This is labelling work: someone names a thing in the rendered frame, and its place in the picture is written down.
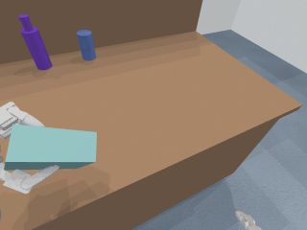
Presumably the sponge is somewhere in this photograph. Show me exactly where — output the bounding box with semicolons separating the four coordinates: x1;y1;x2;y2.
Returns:
5;124;97;171

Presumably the robot left hand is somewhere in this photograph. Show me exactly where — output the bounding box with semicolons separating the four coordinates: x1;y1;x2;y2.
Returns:
0;102;59;195

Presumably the robot right hand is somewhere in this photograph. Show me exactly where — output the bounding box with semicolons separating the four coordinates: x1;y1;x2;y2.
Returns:
235;210;262;230

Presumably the table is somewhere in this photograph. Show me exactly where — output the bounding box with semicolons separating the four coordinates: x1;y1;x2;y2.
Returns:
0;0;302;230

